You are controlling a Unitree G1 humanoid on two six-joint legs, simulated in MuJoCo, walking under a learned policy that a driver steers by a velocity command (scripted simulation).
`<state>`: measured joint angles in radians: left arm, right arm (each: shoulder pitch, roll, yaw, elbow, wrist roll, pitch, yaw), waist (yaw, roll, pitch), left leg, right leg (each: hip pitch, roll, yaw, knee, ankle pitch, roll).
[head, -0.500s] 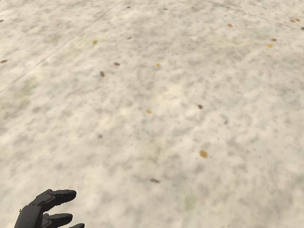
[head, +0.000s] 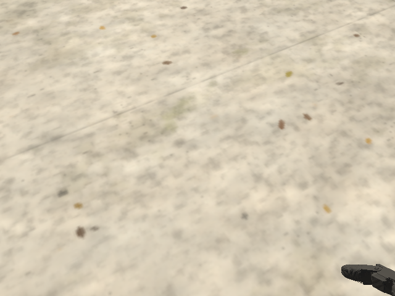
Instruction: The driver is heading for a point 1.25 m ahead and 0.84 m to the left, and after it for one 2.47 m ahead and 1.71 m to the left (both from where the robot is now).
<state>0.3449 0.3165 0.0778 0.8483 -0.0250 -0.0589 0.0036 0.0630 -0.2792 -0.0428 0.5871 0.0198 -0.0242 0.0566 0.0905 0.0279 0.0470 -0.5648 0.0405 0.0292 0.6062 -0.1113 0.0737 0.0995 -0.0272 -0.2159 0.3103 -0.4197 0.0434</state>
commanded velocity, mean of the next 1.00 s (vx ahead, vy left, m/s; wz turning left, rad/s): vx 0.50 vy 0.00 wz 0.59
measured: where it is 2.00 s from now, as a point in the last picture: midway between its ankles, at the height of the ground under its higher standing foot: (122, 180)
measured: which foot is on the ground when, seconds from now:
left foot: up 0.00-0.00, down 0.02-0.52, up 0.54-1.00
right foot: down 0.00-0.04, up 0.06-0.48, down 0.50-1.00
